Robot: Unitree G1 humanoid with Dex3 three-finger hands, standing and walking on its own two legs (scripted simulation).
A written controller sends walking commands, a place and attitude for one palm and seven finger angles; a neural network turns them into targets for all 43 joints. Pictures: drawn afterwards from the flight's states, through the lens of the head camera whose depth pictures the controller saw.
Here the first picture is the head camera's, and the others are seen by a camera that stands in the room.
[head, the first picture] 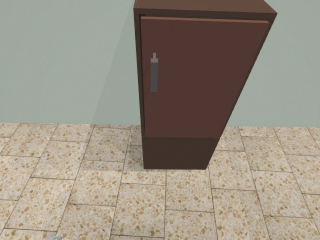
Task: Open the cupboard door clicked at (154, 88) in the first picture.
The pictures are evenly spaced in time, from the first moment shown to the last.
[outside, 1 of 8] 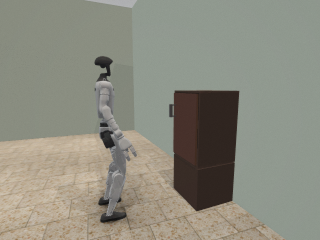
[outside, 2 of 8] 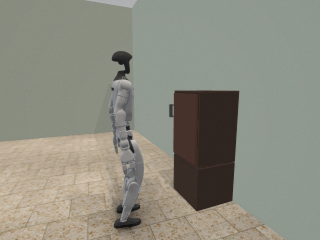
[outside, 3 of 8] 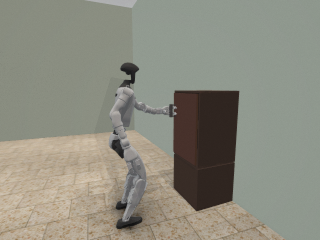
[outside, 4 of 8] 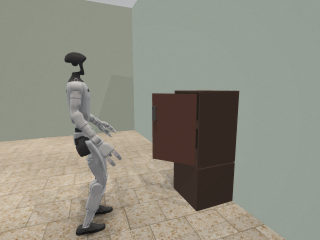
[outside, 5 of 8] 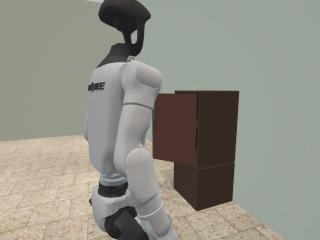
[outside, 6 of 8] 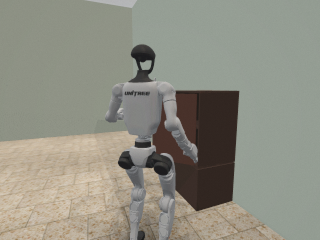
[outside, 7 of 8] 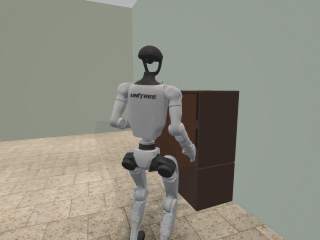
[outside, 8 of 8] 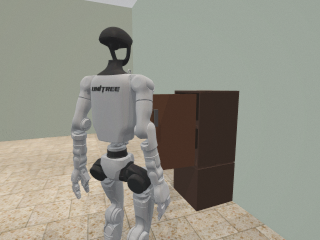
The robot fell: no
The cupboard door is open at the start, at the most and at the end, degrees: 0 87 85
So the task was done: yes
